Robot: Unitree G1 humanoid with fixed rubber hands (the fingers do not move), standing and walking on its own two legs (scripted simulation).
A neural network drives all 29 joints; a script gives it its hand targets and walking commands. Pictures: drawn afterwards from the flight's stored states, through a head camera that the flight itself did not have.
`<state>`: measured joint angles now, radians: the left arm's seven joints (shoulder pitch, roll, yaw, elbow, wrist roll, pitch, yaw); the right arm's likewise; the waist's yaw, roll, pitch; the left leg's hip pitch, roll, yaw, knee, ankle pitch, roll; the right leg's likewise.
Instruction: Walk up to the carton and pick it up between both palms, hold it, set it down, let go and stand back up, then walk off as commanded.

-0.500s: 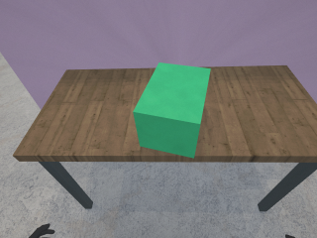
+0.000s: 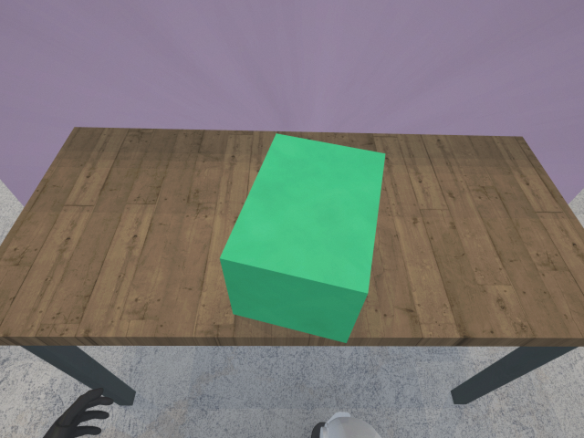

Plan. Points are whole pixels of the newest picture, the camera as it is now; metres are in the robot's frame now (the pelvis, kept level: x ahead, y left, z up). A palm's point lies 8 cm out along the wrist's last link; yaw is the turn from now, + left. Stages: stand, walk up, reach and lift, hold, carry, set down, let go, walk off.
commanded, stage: walk up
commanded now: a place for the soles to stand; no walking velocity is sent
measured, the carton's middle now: (309, 233) +0.43 -0.02 +0.00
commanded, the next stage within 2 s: none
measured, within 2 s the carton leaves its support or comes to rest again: neither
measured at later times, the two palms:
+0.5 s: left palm out of the picture +0.15 +0.31 -0.09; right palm out of the picture +0.06 -0.34 -0.08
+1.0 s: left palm out of the picture +0.11 +0.32 -0.11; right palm out of the picture +0.07 -0.33 -0.07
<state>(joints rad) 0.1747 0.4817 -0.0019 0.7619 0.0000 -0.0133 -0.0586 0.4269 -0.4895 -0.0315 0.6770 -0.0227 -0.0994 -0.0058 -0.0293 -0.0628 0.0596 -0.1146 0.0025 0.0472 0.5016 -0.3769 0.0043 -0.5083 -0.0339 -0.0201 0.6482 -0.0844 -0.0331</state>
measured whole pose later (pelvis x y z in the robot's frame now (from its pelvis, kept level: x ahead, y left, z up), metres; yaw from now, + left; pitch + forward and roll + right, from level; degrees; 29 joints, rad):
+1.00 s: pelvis +0.01 +0.01 +0.00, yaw -1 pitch -1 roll -1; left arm 0.22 0.46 0.00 0.86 0.00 0.00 -0.02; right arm 0.35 -0.46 -0.03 0.70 -0.03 -0.05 -0.02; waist -0.02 -0.02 0.07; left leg -0.33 0.03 0.07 0.66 -0.31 0.04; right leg -0.27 0.05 0.01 0.59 -0.29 -0.02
